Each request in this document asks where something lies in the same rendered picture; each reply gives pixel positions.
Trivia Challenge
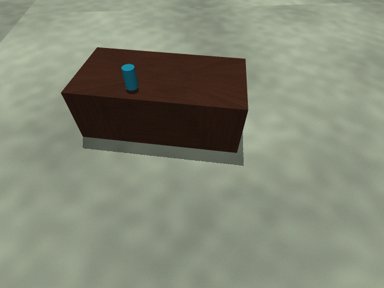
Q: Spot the can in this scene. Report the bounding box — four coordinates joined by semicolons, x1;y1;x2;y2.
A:
121;64;138;91

